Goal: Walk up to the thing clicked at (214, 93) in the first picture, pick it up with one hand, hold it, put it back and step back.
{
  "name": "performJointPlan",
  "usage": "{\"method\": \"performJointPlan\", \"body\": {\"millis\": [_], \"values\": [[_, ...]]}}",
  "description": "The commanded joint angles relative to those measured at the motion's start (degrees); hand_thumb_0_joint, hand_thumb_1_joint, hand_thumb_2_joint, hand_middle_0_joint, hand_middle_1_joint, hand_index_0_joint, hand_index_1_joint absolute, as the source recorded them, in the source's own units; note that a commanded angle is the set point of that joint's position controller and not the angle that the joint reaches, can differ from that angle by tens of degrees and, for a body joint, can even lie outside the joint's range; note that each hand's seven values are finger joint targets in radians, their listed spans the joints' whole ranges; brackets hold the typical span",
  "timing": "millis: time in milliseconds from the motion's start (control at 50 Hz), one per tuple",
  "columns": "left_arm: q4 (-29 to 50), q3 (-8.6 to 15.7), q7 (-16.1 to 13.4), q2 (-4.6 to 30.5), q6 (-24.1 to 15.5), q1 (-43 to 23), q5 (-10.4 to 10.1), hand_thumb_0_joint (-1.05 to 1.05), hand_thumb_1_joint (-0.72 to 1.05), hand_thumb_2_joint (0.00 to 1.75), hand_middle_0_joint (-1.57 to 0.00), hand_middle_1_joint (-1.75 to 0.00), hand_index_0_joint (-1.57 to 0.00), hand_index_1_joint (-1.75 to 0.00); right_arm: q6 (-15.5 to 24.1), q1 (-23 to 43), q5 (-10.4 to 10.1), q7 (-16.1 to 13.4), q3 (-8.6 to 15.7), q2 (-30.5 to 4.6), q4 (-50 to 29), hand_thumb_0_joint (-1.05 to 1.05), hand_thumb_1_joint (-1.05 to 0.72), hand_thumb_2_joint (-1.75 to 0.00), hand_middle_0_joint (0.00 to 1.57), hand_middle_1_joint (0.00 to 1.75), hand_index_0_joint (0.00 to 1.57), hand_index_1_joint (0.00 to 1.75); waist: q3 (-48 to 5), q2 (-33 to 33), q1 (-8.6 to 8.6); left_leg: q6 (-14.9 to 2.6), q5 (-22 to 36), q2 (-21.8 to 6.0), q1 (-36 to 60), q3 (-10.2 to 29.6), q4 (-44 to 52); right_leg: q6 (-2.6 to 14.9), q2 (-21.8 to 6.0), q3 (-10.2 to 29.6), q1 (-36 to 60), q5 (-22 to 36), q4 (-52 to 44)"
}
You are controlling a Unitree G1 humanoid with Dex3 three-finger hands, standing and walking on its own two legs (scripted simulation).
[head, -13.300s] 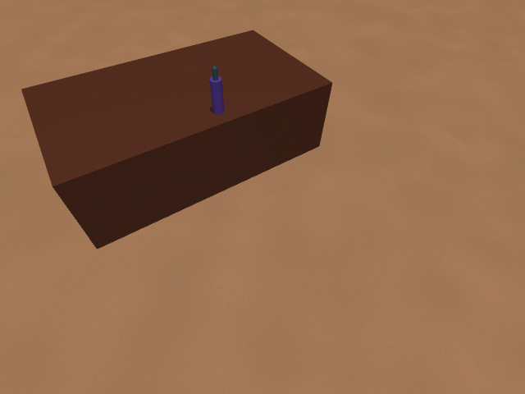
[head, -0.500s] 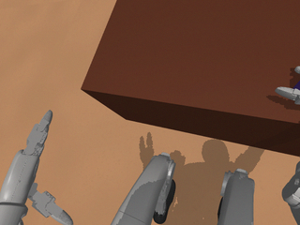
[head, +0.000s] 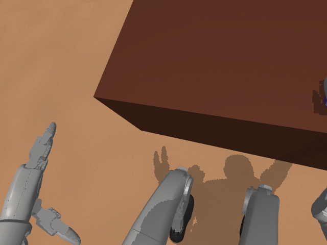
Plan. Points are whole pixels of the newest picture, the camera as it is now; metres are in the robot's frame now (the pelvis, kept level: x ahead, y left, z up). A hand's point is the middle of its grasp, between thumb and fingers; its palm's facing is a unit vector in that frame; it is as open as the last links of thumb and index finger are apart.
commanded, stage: settle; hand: right
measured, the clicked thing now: out of the picture +0.51 -0.27 -0.02
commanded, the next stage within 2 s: lift in 0.88 s
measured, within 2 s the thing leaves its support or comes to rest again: leaves its support in 0.02 s
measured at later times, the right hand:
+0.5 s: hand out of the picture +0.52 -0.26 +0.00, palm faces +0.29 +0.96 +0.00, open 6.8 cm
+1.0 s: hand out of the picture +0.51 -0.26 +0.03, palm faces +0.29 +0.96 -0.01, open 6.8 cm
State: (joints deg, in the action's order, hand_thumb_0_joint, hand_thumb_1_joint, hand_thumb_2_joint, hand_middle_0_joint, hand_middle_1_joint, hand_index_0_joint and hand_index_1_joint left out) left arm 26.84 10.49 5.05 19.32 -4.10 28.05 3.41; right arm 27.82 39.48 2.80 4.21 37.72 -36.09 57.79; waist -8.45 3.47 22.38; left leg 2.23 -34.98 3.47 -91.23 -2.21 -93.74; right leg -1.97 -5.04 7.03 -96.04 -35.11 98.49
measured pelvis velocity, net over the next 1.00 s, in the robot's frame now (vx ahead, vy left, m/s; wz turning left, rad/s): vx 0.02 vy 0.00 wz -0.03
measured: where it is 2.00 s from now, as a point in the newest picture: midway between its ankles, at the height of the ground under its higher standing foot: (211, 236)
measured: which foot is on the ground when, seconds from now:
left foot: down 0.00-1.00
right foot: down 0.00-1.00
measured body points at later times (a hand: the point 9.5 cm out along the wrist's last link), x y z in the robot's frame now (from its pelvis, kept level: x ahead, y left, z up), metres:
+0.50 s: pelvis +0.02 +0.00 +0.04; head +0.20 -0.09 +0.45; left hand +0.20 +0.25 +0.14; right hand +0.50 -0.31 +0.01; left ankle +0.07 +0.14 -0.51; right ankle +0.06 -0.14 -0.51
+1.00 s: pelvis +0.02 +0.00 +0.06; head +0.19 -0.09 +0.47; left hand +0.20 +0.25 +0.14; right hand +0.49 -0.31 +0.03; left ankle +0.07 +0.14 -0.51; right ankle +0.06 -0.14 -0.51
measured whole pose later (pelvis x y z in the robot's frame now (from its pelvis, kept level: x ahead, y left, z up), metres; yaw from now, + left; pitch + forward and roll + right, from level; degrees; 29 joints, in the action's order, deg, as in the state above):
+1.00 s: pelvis +0.02 +0.00 +0.06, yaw -2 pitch +29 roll +7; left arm 15.1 4.8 3.8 16.9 -1.8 24.5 5.0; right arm 29.8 39.9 1.5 2.4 32.8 -32.4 63.2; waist -8.5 1.9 18.8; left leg 2.1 -32.6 2.9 -76.3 -2.4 -79.9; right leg -1.7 -4.9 6.3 -81.7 -33.0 85.4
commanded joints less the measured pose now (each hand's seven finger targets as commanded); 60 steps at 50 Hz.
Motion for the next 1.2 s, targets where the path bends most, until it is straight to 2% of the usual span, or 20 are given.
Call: {"method": "performJointPlan", "body": {"millis": [0,40,100,180,240,300,360,440,500,540,600,660,700,740,780,820,940,980,1000,1180], "values": [[6.5,8.3,-2.5,10.8,-2.2,1.9,-0.4,0.00,-0.55,0.06,-0.05,-0.05,-0.05,-0.05,5.3,22.9,-1.5,-0.1,-3.4,-12.2,-15.3,0.00,-0.43,-1.37,1.46,1.52,1.49,1.52,-34.1,-28.5,-2.50,-4.09,12.0,0.6,13.9,-2.1,12.2,1.26,1.4,-2.0,38.0,13.6,-15.1],[7.2,9.0,-2.8,12.3,-1.8,1.8,-0.1,0.00,-0.55,0.05,-0.05,-0.06,-0.05,-0.05,5.9,27.1,-0.9,-1.3,-0.6,-19.1,-22.7,0.00,-0.43,-1.38,1.47,1.53,1.50,1.53,-38.9,-31.3,-4.43,-4.19,13.3,0.6,15.1,-1.8,12.2,1.02,1.2,-2.0,42.5,16.6,-15.6],[0.5,7.5,-2.7,10.0,-1.0,2.5,0.2,0.00,-0.55,0.05,-0.05,-0.06,-0.05,-0.05,5.2,23.4,-1.9,-1.6,-3.7,-12.4,-15.1,0.00,-0.48,-1.43,1.48,1.56,1.52,1.57,-31.6,-28.1,-3.15,-3.83,14.4,0.8,14.0,-2.0,13.7,1.43,1.0,-2.1,39.8,17.9,-15.4],[4.0,7.9,-3.0,12.2,-0.9,1.0,0.3,0.00,-0.55,0.06,-0.05,-0.05,-0.05,-0.06,5.6,25.4,-1.9,-2.5,-2.5,-15.4,-16.7,0.00,-0.45,-1.39,1.49,1.54,1.52,1.55,-35.5,-25.5,-3.21,-3.50,16.7,0.9,18.9,-1.5,15.9,1.96,1.1,-2.1,42.0,18.7,-16.7],[-0.6,4.9,-2.8,8.5,-0.6,1.8,0.4,0.00,-0.55,0.05,-0.05,-0.05,-0.05,-0.05,6.2,25.7,-2.1,-1.9,-4.1,-12.4,-13.1,0.00,-0.47,-1.37,1.46,1.52,1.49,1.52,-32.3,-24.3,-2.97,-3.20,18.1,0.8,19.2,-1.3,16.5,2.33,1.4,-2.4,39.3,19.0,-16.4],[3.0,5.5,-3.1,10.3,-0.8,-0.1,0.5,0.00,-0.55,0.06,-0.05,-0.05,-0.05,-0.05,6.2,23.7,-1.9,-1.0,-4.2,-11.7,-10.3,0.00,-0.47,-1.36,1.46,1.51,1.49,1.51,-33.8,-22.6,-2.08,-3.30,18.8,0.8,20.3,-1.8,16.8,2.09,1.3,-1.8,42.0,21.0,-17.5],[2.0,5.2,-3.1,10.2,-0.5,1.0,0.6,0.00,-0.55,0.05,-0.05,-0.05,-0.05,-0.05,6.3,24.3,-1.7,-0.8,-2.3,-14.7,-10.3,0.00,-0.46,-1.37,1.43,1.50,1.46,1.50,-34.3,-24.0,-3.84,-3.33,19.9,0.6,21.6,-1.6,17.4,2.02,1.4,-2.0,42.7,22.7,-18.2],[2.9,5.7,-2.9,10.3,-0.5,1.0,0.7,0.00,-0.54,0.05,-0.05,-0.05,-0.05,-0.04,6.1,23.5,-2.2,-0.7,-1.2,-14.5,-10.3,0.00,-0.47,-1.36,1.43,1.50,1.46,1.50,-35.9,-24.0,-3.88,-3.13,21.9,0.7,23.7,-1.5,18.2,2.12,1.5,-2.1,43.9,24.6,-18.7],[-0.9,4.4,-2.6,8.3,-0.3,1.7,0.9,0.00,-0.54,0.05,-0.05,-0.05,-0.05,-0.05,6.6,24.8,-1.9,-0.6,-2.3,-13.7,-10.5,0.00,-0.50,-1.37,1.43,1.50,1.46,1.50,-34.0,-25.7,-4.54,-3.19,21.4,0.7,22.5,-1.3,18.4,1.99,1.4,-2.3,44.3,25.3,-18.9],[0.4,5.0,-2.9,9.2,-0.6,0.4,1.1,0.00,-0.54,0.04,-0.05,-0.05,-0.05,-0.04,7.0,25.2,-1.6,-0.8,-2.7,-13.0,-11.1,0.00,-0.51,-1.38,1.43,1.51,1.46,1.51,-34.7,-24.9,-3.32,-3.21,21.2,0.7,22.4,-1.6,18.5,1.74,1.3,-2.1,45.6,25.4,-19.2],[0.1,4.2,-2.8,8.7,-0.3,-0.5,1.2,0.00,-0.54,0.04,-0.05,-0.05,-0.05,-0.04,7.4,24.3,-1.3,-1.3,-2.8,-13.2,-10.3,0.00,-0.51,-1.43,1.42,1.54,1.46,1.54,-34.3,-25.8,-4.45,-3.30,20.6,0.8,22.2,-1.7,19.0,1.65,1.0,-1.8,47.4,26.4,-20.2],[0.2,4.5,-2.8,9.1,-0.3,-0.4,1.4,0.00,-0.54,0.04,-0.04,-0.05,-0.05,-0.04,7.8,25.9,-1.6,-1.4,-3.1,-12.7,-11.7,0.00,-0.53,-1.43,1.42,1.54,1.45,1.54,-34.6,-25.4,-3.42,-3.23,20.9,0.7,23.7,-1.6,19.9,1.74,1.3,-2.0,46.9,24.7,-20.8],[0.4,4.1,-2.9,9.2,-0.1,-0.4,1.4,0.00,-0.54,0.04,-0.05,-0.05,-0.05,-0.05,8.1,28.1,-1.4,-1.8,-2.1,-15.9,-15.5,0.00,-0.54,-1.44,1.41,1.55,1.44,1.55,-37.3,-27.8,-4.93,-3.48,20.2,0.7,23.9,-1.3,20.0,1.55,1.2,-2.1,49.6,25.3,-21.3],[-1.5,3.6,-2.8,8.2,0.1,0.2,1.4,0.00,-0.54,0.04,-0.05,-0.05,-0.05,-0.05,7.5,24.1,-1.5,-1.7,-4.5,-11.1,-9.1,0.00,-0.54,-1.45,1.39,1.54,1.43,1.54,-33.4,-25.6,-4.24,-3.45,18.8,0.9,23.2,-1.9,20.9,1.53,1.3,-1.9,48.1,23.5,-22.3],[-2.1,3.9,-2.9,8.5,0.0,0.5,1.4,0.00,-0.54,0.04,-0.05,-0.05,-0.05,-0.04,7.9,25.7,-1.8,-1.8,-4.3,-11.1,-10.9,0.00,-0.55,-1.45,1.40,1.54,1.43,1.54,-32.5,-24.8,-3.49,-3.37,18.5,0.8,24.0,-1.7,21.5,1.63,1.4,-2.0,46.6,21.6,-22.8],[-0.6,2.9,-2.9,8.1,-0.1,-0.9,1.4,0.00,-0.54,0.04,-0.05,-0.05,-0.05,-0.05,7.9,26.5,-1.5,-2.1,-3.5,-13.5,-12.6,0.00,-0.54,-1.45,1.41,1.55,1.44,1.55,-34.4,-26.1,-5.21,-3.47,18.1,0.7,24.8,-1.4,21.8,1.53,1.5,-2.4,48.1,21.2,-23.4],[-2.3,3.0,-3.0,8.0,-0.4,-1.6,1.4,0.00,-0.54,0.04,-0.05,-0.05,-0.05,-0.05,7.8,23.4,-2.6,-1.7,-4.8,-8.6,-8.3,0.00,-0.56,-1.46,1.40,1.56,1.44,1.56,-30.7,-21.5,-3.89,-3.12,19.4,0.8,25.0,-1.9,22.7,1.94,1.4,-1.9,46.4,21.9,-23.6],[-2.2,3.2,-3.1,8.5,-0.2,-1.5,1.4,0.00,-0.54,0.04,-0.05,-0.06,-0.06,-0.05,8.3,26.5,-2.1,-2.2,-3.1,-13.2,-11.7,0.00,-0.54,-1.40,1.43,1.51,1.45,1.51,-33.0,-24.2,-5.53,-3.34,19.0,0.5,25.8,-1.3,22.7,1.73,1.4,-2.3,48.1,22.1,-24.1],[-3.1,2.8,-3.0,8.0,-0.1,-1.4,1.5,0.00,-0.53,0.03,-0.05,-0.06,-0.06,-0.04,7.9,23.9,-2.1,-1.8,-4.7,-10.0,-7.9,0.00,-0.54,-1.39,1.42,1.50,1.43,1.50,-31.4,-23.2,-4.84,-3.41,18.1,0.7,25.0,-1.7,22.7,1.57,1.4,-2.2,47.7,21.4,-24.7],[-3.6,3.3,-3.0,7.5,-0.1,0.0,1.2,0.00,-0.53,0.03,-0.05,-0.06,-0.06,-0.04,7.7,22.9,-2.8,-1.4,-5.6,-8.3,-15.5,0.00,-0.56,-1.36,1.40,1.47,1.41,1.47,-36.1,-24.7,-7.03,-3.24,21.3,0.5,29.6,-1.4,24.5,1.57,1.9,-2.8,52.5,24.7,-26.1]]}}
